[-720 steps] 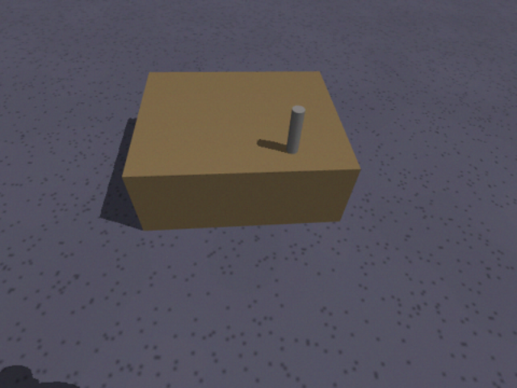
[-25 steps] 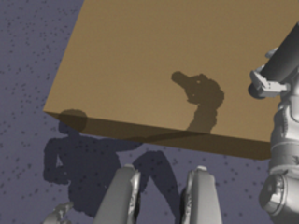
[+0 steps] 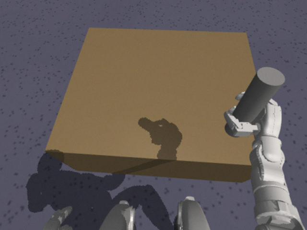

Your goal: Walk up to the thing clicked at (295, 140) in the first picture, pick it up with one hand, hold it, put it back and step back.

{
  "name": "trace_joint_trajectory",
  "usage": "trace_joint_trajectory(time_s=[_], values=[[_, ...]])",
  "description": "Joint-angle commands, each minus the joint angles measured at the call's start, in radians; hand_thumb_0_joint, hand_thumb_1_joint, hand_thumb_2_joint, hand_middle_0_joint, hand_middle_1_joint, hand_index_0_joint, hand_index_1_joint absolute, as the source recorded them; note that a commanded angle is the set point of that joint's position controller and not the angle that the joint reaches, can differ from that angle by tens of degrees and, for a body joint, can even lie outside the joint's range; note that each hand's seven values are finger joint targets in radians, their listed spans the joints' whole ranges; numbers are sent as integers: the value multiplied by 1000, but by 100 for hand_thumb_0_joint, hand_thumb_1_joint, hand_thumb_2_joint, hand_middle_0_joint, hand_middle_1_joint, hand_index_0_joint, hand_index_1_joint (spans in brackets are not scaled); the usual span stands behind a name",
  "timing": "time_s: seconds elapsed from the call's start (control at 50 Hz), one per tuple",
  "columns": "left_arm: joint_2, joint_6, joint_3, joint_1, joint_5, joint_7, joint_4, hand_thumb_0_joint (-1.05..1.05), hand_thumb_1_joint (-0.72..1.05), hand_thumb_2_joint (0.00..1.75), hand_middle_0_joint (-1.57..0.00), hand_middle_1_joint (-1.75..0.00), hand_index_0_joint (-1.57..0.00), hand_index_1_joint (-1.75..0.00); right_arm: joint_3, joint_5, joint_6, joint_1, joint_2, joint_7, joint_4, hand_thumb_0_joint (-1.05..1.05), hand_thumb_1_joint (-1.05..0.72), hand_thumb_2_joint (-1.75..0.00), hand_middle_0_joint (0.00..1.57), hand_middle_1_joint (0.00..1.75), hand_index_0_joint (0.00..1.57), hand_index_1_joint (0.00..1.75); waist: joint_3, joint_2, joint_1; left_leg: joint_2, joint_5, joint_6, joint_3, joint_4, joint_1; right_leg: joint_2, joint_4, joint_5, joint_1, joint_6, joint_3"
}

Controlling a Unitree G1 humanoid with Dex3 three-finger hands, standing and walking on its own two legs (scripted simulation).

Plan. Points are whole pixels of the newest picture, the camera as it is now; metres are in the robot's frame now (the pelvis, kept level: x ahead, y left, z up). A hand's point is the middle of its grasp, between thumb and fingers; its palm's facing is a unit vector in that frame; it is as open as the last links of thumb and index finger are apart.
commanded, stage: lift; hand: right
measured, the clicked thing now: (248, 107) +0.41 -0.21 +0.06
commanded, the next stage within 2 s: hold in 0.82 s
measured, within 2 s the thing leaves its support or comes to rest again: neither
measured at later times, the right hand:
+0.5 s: hand (243, 112) +0.38 -0.19 +0.09, palm faces +0.18 +0.98 -0.01, open 7.8 cm
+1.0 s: hand (243, 112) +0.37 -0.17 +0.11, palm faces +0.18 +0.98 +0.00, open 7.8 cm
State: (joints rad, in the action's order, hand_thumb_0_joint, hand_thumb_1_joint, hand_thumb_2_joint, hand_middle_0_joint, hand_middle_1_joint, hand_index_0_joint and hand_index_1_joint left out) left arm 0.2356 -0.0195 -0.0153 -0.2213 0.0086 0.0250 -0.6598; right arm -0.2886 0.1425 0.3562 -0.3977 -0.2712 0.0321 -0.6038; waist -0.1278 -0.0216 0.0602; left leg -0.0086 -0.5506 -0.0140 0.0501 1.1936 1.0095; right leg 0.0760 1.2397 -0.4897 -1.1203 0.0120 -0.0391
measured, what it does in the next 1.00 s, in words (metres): rises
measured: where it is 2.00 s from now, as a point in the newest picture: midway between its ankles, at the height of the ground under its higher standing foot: outside the picture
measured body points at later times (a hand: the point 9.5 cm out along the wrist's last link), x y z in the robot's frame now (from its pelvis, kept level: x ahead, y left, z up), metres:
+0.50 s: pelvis +0.01 +0.00 +0.05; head +0.09 -0.01 +0.49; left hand +0.12 +0.25 -0.07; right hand +0.36 -0.24 +0.09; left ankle +0.01 +0.13 -0.63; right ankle +0.05 -0.12 -0.63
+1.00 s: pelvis +0.02 +0.00 +0.06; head +0.08 +0.00 +0.51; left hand +0.15 +0.25 -0.05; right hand +0.35 -0.23 +0.11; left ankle +0.01 +0.13 -0.63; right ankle +0.05 -0.12 -0.63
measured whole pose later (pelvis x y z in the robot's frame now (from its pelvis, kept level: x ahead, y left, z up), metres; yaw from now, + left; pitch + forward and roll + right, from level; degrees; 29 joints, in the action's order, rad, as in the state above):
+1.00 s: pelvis +0.02 +0.00 +0.06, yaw -1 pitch +10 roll +1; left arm 0.22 -0.02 -0.02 -0.23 0.01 0.04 -0.68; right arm -0.16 0.15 0.38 -0.19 -0.17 -0.01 -0.49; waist -0.06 -0.01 0.02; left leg 0.00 -0.44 -0.02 0.02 0.85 0.58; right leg 0.06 0.88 -0.39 -0.67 0.02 0.01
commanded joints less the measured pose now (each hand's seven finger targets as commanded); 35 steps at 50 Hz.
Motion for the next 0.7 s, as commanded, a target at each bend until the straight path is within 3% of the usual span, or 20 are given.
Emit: trace_joint_trajectory(time_s=[0.0, 0.06, 0.08, 0.1, 0.14, 0.16, 0.18, 0.2, 0.22, 0.24, 0.28, 0.3, 0.32, 0.34, 0.38, 0.42, 0.54, 0.62, 0.64, 0.68], values=[[155, -37, -60, -75, 0, 17, 80, 0, 88, 90, -19, -29, -19, -30, -38, 12, 93, -312, -185, -10, 282, 0, -32, -136, 138, 150, 141, 150, -424, -70, 9, -23, 336, 30, -15, -211, -227, -33, -197, 263, 434, -26, 11], [146, -36, -57, -74, 1, 16, 77, 0, 89, 90, -19, -29, -19, -30, -4, 12, 94, -256, -131, -14, 261, 0, -31, -136, 138, 150, 141, 150, -387, -49, 14, -24, 372, 26, -12, -235, -260, -32, -226, 302, 467, -26, 12], [148, -36, -61, -81, 3, 15, 77, 0, 88, 90, -19, -29, -19, -30, -10, 12, 103, -283, -148, -17, 314, 0, -30, -137, 138, 151, 142, 151, -426, -56, 8, -23, 404, 25, -17, -241, -282, -33, -228, 333, 499, -27, 13], [146, -34, -61, -84, 4, 16, 71, 0, 89, 90, -19, -29, -19, -29, -14, 7, 102, -261, -150, -20, 282, 0, -32, -137, 139, 151, 142, 151, -418, -60, 9, -22, 427, 23, -17, -250, -291, -32, -233, 359, 522, -26, 15], [145, -35, -62, -79, 5, 15, 75, 0, 89, 89, -19, -30, -19, -29, 27, 6, 98, -221, -101, -14, 270, 0, -32, -136, 138, 150, 141, 150, -381, -64, 15, -24, 409, 28, -10, -264, -297, -32, -267, 354, 533, -21, 12], [145, -34, -61, -72, 5, 14, 76, 0, 89, 89, -19, -30, -19, -29, 8, 7, 102, -217, -118, -17, 279, 0, -32, -136, 137, 149, 140, 149, -357, -69, 0, -23, 396, 28, -11, -280, -312, -35, -282, 336, 528, -19, 18], [145, -35, -62, -70, 4, 16, 76, 0, 90, 89, -19, -30, -19, -29, 18, 5, 101, -225, -103, -16, 252, 0, -31, -136, 136, 149, 140, 149, -339, -42, 18, -25, 364, 29, -8, -294, -293, -30, -296, 307, 536, -21, 12], [147, -35, -62, -66, 4, 16, 78, 0, 90, 89, -19, -30, -19, -29, 3, 6, 108, -234, -127, -18, 286, 0, -31, -136, 136, 149, 140, 149, -329, -72, 0, -24, 337, 32, -8, -301, -298, -30, -318, 285, 542, -17, 13], [148, -34, -61, -60, 5, 14, 81, 0, 90, 89, -19, -30, -19, -29, 4, 9, 116, -233, -129, -18, 305, 0, -31, -135, 136, 149, 140, 149, -344, -78, -6, -23, 336, 32, -10, -309, -314, -30, -326, 285, 569, -16, 13], [139, -37, -58, -56, 4, 15, 84, 0, 90, 89, -19, -30, -19, -29, 31, 12, 116, -208, -93, -14, 291, 0, -29, -135, 135, 148, 139, 148, -351, -61, 0, -23, 350, 29, -8, -315, -328, -31, -327, 295, 578, -16, 14], [141, -36, -61, -65, 3, 18, 86, 0, 90, 89, -19, -30, -19, -29, 8, 12, 117, -197, -118, -24, 312, 0, -31, -135, 135, 148, 139, 148, -358, -40, -9, -22, 370, 27, -11, -327, -362, -33, -338, 310, 590, -18, 18], [132, -38, -55, -55, 2, 19, 91, 0, 91, 89, -19, -30, -19, -29, 37, 15, 116, -169, -83, -20, 303, 0, -31, -135, 135, 148, 139, 148, -346, -45, -6, -20, 384, 24, -14, -339, -377, -36, -340, 316, 588, -18, 25], [134, -37, -57, -62, 2, 20, 85, 0, 91, 88, -19, -30, -19, -29, 23, 14, 117, -191, -101, -28, 315, 0, -30, -134, 134, 147, 138, 147, -330, -29, -6, -20, 392, 23, -14, -343, -391, -36, -346, 318, 580, -21, 24], [135, -37, -59, -64, 1, 20, 80, 0, 91, 88, -19, -30, -19, -29, 40, 15, 114, -152, -70, -27, 279, 0, -28, -134, 133, 146, 137, 146, -311, -1, -1, -21, 393, 23, -11, -347, -388, -35, -351, 319, 578, -22, 23], [138, -37, -58, -58, 2, 20, 81, 0, 91, 88, -19, -30, -19, -29, 34, 14, 118, -198, -87, -29, 310, 0, -29, -134, 134, 147, 137, 147, -305, -42, -5, -19, 370, 26, -16, -360, -375, -33, -368, 308, 604, -18, 26], [143, -38, -62, -56, 0, 21, 84, 0, 91, 88, -19, -30, -19, -29, 48, 13, 118, -169, -72, -25, 290, 0, -30, -134, 135, 147, 138, 147, -290, -28, -6, -21, 348, 27, -13, -371, -374, -30, -385, 290, 620, -17, 24], [130, -38, -56, -51, -2, 24, 89, 0, 92, 88, -18, -30, -19, -29, 50, 17, 121, -146, -73, -31, 335, 0, -29, -133, 132, 145, 136, 145, -300, -9, -22, -12, 426, 16, -28, -400, -463, -40, -392, 337, 626, -25, 42], [131, -40, -56, -43, -2, 26, 88, 0, 92, 88, -19, -30, -19, -29, 64, 16, 115, -127, -44, -37, 304, 0, -32, -135, 134, 147, 137, 147, -245, 2, -14, -15, 358, 21, -21, -422, -436, -37, -424, 281, 633, -22, 38], [131, -40, -58, -34, -1, 25, 91, 0, 91, 88, -19, -30, -19, -29, 57, 14, 121, -156, -65, -39, 355, 0, -32, -134, 134, 146, 137, 146, -254, -25, -26, -13, 344, 23, -21, -423, -440, -37, -431, 270, 635, -19, 39], [127, -40, -54, -33, -2, 24, 95, 0, 92, 88, -19, -30, -19, -29, 72, 11, 117, -108, -43, -36, 315, 0, -32, -134, 133, 146, 137, 146, -258, -3, -24, -15, 349, 23, -18, -428, -450, -37, -440, 279, 650, -18, 36]])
